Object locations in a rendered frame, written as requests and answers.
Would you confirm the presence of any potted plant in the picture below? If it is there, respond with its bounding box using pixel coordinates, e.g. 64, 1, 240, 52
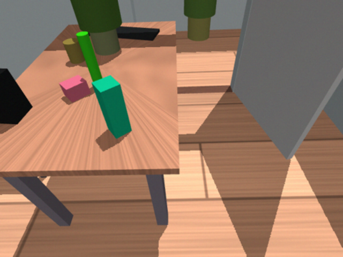
70, 0, 122, 56
184, 0, 217, 41

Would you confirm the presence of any table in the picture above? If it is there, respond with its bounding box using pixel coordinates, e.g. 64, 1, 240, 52
0, 21, 180, 226

